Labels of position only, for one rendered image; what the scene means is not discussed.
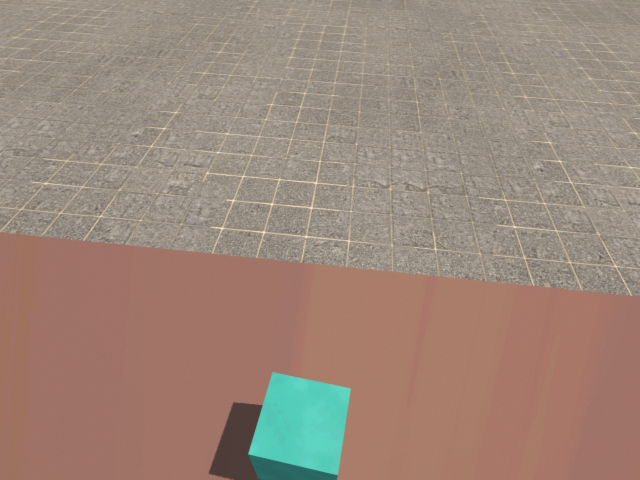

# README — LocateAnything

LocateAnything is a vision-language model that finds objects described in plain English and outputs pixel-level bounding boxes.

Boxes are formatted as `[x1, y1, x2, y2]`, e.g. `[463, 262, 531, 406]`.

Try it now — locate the carton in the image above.
[248, 372, 351, 480]

